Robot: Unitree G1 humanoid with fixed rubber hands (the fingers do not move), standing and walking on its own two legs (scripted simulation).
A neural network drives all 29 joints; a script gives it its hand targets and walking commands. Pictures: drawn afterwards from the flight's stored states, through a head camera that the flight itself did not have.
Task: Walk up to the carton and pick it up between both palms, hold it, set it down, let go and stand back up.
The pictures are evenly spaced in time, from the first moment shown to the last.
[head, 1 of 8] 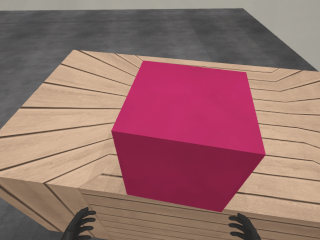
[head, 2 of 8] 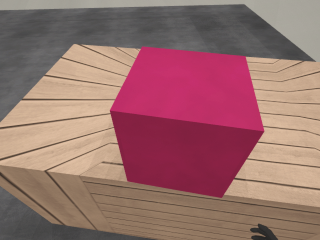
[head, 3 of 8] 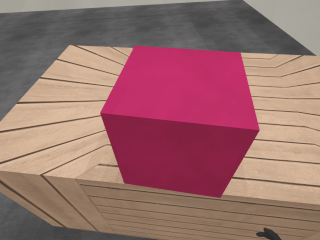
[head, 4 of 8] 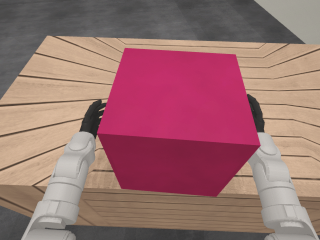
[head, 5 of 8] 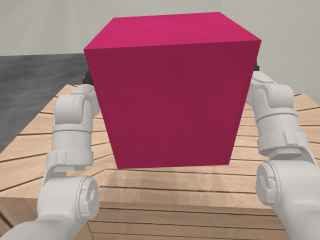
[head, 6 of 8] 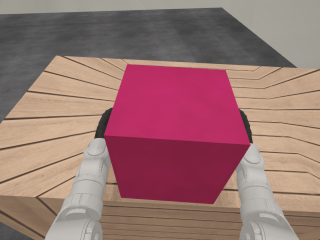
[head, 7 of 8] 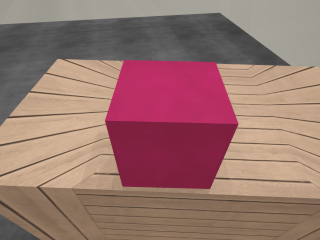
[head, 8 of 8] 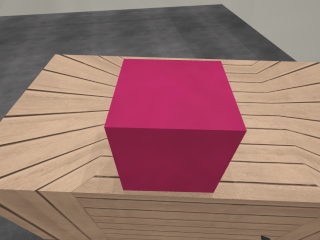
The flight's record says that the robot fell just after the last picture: no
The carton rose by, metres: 0.21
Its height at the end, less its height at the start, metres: +0.00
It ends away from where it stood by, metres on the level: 0.02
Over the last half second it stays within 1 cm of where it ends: yes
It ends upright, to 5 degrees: yes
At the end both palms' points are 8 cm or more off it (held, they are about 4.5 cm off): yes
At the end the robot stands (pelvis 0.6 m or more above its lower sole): yes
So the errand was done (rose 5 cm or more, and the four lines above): yes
